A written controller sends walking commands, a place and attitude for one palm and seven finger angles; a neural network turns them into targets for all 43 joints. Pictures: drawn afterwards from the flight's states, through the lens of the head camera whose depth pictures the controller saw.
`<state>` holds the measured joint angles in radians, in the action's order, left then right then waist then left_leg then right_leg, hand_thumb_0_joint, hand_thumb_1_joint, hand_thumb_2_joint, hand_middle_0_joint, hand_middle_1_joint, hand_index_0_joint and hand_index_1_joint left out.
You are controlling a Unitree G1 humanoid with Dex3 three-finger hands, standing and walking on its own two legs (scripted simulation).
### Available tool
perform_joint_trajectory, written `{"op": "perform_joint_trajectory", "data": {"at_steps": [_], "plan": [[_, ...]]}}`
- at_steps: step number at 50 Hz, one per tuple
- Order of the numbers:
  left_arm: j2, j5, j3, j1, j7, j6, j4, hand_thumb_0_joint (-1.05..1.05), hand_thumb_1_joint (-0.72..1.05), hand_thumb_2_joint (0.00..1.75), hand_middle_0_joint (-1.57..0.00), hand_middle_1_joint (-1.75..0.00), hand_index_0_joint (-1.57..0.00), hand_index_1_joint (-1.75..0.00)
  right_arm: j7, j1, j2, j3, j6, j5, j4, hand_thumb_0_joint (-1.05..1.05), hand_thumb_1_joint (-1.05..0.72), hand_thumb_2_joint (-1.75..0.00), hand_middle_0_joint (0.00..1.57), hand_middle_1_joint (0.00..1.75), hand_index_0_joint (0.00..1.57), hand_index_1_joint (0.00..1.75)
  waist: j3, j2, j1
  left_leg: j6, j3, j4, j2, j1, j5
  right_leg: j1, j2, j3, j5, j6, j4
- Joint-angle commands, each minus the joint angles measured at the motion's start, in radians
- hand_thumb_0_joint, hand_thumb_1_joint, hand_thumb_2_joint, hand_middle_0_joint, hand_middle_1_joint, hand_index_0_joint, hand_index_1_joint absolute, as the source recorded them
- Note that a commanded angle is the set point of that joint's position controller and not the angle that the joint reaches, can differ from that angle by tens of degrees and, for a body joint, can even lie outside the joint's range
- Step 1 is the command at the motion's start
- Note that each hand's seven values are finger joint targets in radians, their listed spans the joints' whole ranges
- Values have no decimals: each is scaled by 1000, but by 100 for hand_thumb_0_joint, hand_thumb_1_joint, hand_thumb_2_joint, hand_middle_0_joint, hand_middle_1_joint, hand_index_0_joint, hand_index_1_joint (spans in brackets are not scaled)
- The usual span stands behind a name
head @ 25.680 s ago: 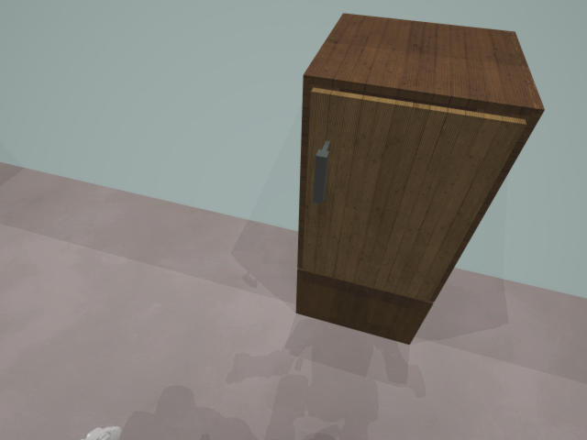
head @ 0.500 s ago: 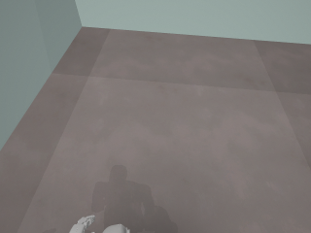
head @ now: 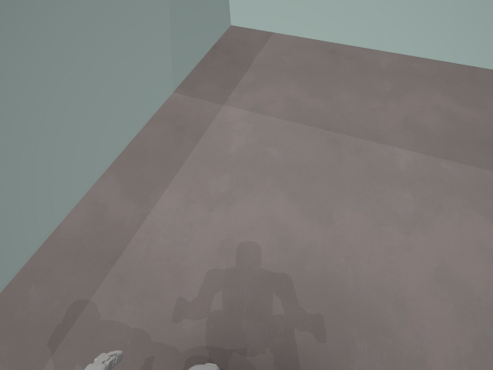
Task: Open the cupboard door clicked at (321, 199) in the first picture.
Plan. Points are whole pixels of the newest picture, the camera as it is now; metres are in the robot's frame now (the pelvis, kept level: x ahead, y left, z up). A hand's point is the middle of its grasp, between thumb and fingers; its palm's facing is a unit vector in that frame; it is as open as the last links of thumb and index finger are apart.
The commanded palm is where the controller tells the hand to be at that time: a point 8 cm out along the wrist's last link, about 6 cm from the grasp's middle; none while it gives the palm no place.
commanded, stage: turn to face it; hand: left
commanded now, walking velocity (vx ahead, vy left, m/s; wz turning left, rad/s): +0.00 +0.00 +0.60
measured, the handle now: out of the picture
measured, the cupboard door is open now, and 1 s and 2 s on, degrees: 50 50 50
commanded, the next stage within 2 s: none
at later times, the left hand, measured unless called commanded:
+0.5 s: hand out of the picture -0.05 +0.16 -0.18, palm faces +0.39 -0.89 -0.24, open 7.3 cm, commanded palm none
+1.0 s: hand out of the picture +0.03 +0.14 -0.13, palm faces +0.56 -0.77 -0.29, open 7.4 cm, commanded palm none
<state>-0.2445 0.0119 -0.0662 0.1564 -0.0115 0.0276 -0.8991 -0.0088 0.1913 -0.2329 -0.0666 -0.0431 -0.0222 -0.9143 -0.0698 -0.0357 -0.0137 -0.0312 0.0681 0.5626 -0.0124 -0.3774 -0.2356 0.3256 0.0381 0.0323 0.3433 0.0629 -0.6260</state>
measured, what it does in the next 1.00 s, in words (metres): steps on the spot, turning left: left foot, then right foot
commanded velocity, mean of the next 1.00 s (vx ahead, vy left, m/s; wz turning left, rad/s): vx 0.00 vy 0.00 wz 0.60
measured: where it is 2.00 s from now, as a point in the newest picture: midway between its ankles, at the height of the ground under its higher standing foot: outside the picture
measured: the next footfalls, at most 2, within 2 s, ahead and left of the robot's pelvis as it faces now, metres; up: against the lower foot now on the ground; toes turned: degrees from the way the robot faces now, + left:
left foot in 0.48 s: +0.01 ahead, +0.08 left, +0.00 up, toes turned +27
right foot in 0.88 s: +0.13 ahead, -0.16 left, +0.00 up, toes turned +30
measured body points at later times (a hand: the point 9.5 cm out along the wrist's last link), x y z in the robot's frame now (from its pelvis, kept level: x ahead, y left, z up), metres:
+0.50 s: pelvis +0.01 -0.03 -0.01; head +0.07 +0.00 +0.44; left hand -0.07 +0.21 -0.16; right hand +0.24 -0.21 -0.14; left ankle -0.02 +0.07 -0.73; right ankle -0.01 -0.12 -0.72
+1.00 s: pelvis +0.05 -0.08 +0.01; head +0.11 -0.08 +0.45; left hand +0.00 +0.18 -0.11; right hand +0.25 -0.27 -0.16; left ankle -0.05 +0.02 -0.65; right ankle +0.10 -0.18 -0.73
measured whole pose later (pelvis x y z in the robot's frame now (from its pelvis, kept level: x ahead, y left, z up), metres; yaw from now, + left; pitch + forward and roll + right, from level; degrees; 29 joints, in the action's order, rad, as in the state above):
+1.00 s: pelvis +0.05 -0.08 +0.01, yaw +38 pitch +0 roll +2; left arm -0.18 0.02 -0.03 0.15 -0.02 0.01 -0.86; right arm -0.02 0.19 -0.27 -0.10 -0.08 -0.02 -0.95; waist -0.10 -0.04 -0.04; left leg -0.05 0.01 1.13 -0.02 -0.51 -0.47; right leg 0.24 0.09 0.12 0.35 0.00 -0.58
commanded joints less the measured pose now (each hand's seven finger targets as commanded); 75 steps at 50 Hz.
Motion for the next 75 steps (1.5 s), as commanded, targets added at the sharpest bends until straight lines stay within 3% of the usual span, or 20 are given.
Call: {"op": "perform_joint_trajectory", "data": {"at_steps": [1,6,18,22,23,24,25,26,30,41,42,44,50,57,61,62,63,64,69,75], "plan": [[-243,12,-44,138,-25,-35,49,0,90,90,-20,-30,-20,-30,4,-64,-121,-50,8,11,116,0,-90,-90,20,30,20,30,141,374,75,-10,-35,478,-30,-242,-404,-233,488,-410,-301,-201,366],[-97,1,-4,56,-26,-47,63,0,90,90,-20,-30,-20,-30,-16,-48,-77,-36,-18,9,47,0,-90,-90,20,30,20,30,77,251,-4,-42,-60,672,32,-255,-162,-237,256,-23,-701,-133,235],[-133,15,-28,187,-26,-44,22,0,90,90,-20,-30,-20,-30,-18,-185,-45,-4,-9,12,77,0,-90,-90,20,30,20,30,90,222,64,-17,-181,227,41,-116,-203,-368,346,91,-832,-172,157],[-161,8,-40,130,-15,-46,26,0,90,90,-20,-30,-20,-30,-14,-62,-82,-16,3,7,65,0,-90,-90,20,30,20,30,142,182,-16,25,-209,-18,4,145,-44,-244,333,175,-776,-119,-29],[-156,0,-40,103,-10,-43,40,0,90,90,-20,-30,-20,-30,-12,29,-135,-31,10,1,40,0,-90,-90,20,30,20,30,193,75,-71,65,-130,-97,72,343,184,-89,297,205,-598,-69,-201],[-86,-9,-24,65,0,-37,84,0,90,90,-20,-30,-20,-30,-4,104,-256,-63,19,-6,30,0,-90,-90,20,30,20,30,213,-241,-111,221,291,-152,381,502,574,233,123,204,184,15,-458],[-91,-1,-15,-8,-10,-21,127,0,90,90,-20,-30,-20,-30,6,153,-293,-64,10,6,15,0,-90,-90,20,30,20,30,226,-209,-122,318,373,-151,469,473,763,299,80,46,341,10,-581],[-101,2,-16,-40,-12,-14,138,0,90,90,-20,-30,-20,-30,11,113,-270,-58,9,5,24,0,-90,-90,20,30,20,30,168,-78,-96,311,284,-165,456,397,630,305,106,-6,288,5,-598],[-88,8,-29,34,0,9,62,0,90,90,-20,-30,-20,-30,26,-67,-189,-32,24,1,72,0,-90,-90,20,30,20,30,79,-113,4,197,139,-226,265,181,339,224,85,-35,81,20,-563],[-68,-2,-22,55,-1,-15,85,0,90,90,-20,-30,-20,-30,14,-64,-204,-59,12,-1,76,0,-90,-90,20,30,20,30,117,-136,34,149,208,-120,176,54,246,-107,-31,31,-18,12,35],[-90,-2,-29,105,-5,-25,75,0,90,90,-20,-30,-20,-30,12,-74,-182,-57,12,6,82,0,-90,-90,20,30,20,30,145,-79,61,111,191,-57,134,-17,173,-241,2,9,-112,6,193],[-248,17,-55,142,-23,-37,72,0,90,90,-20,-30,-20,-30,6,-74,-83,-44,16,15,115,0,-90,-90,20,30,20,30,161,397,92,-14,-55,399,-62,-275,-403,-362,468,-409,-313,-168,346],[-113,6,-12,3,-24,-37,104,0,90,90,-20,-30,-20,-30,-16,-43,-74,-35,-19,9,49,0,-90,-90,20,30,20,30,54,271,-4,-40,-79,635,46,-221,-183,-197,285,10,-554,-153,254],[-159,16,-36,123,-23,-39,59,0,90,90,-20,-30,-20,-30,-23,-130,-40,-13,-4,14,70,0,-90,-90,20,30,20,30,91,226,60,-29,-177,234,31,-112,-211,-330,327,75,-728,-163,163],[-172,7,-45,92,-12,-36,55,0,90,90,-20,-30,-20,-30,-19,-27,-88,-24,10,9,59,0,-90,-90,20,30,20,30,141,178,-6,8,-191,-54,4,157,-5,-203,314,148,-636,-99,-24],[-148,-1,-41,81,-7,-32,71,0,90,90,-20,-30,-20,-30,-15,57,-159,-43,18,3,41,0,-90,-90,20,30,20,30,199,15,-58,60,-56,-119,111,351,217,-35,261,182,-423,-47,-200],[-71,-8,-19,37,0,-27,117,0,90,90,-20,-30,-20,-30,-6,143,-276,-74,23,-3,30,0,-90,-90,20,30,20,30,224,-295,-107,225,357,-160,409,478,640,262,98,167,301,29,-453],[-84,3,-14,-33,-10,-9,143,0,90,90,-20,-30,-20,-30,5,191,-301,-74,13,4,6,0,-90,-90,20,30,20,30,237,-192,-120,295,360,-155,462,440,711,291,87,17,353,9,-556],[-87,9,-27,9,2,7,74,0,90,90,-20,-30,-20,-30,24,-31,-192,-37,25,-2,69,0,-90,-90,20,30,20,30,81,-114,-7,183,164,-238,255,174,269,240,82,-34,67,15,-564],[-71,6,-22,3,0,8,84,0,90,90,-20,-30,-20,-30,16,-29,-203,-44,22,-5,70,0,-90,-90,20,30,20,30,84,-84,-3,195,202,-249,231,142,124,159,43,-20,75,17,-340]]}}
